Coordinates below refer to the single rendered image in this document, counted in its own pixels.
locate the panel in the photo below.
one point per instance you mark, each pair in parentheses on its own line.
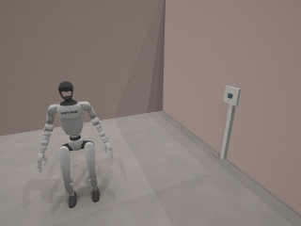
(233,102)

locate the right robot upper arm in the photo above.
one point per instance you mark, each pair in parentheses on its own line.
(50,117)

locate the left robot forearm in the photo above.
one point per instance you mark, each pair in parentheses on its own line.
(101,132)

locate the robot right shin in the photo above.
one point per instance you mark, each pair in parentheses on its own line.
(69,188)

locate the left robot upper arm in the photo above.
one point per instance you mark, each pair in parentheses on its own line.
(90,111)

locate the right robot forearm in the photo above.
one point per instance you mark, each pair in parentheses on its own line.
(44,141)

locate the robot left hand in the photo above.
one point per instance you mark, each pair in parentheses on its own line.
(109,148)

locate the robot right hand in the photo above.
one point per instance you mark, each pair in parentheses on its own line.
(41,157)

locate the humanoid robot torso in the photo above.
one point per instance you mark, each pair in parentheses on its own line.
(71,119)

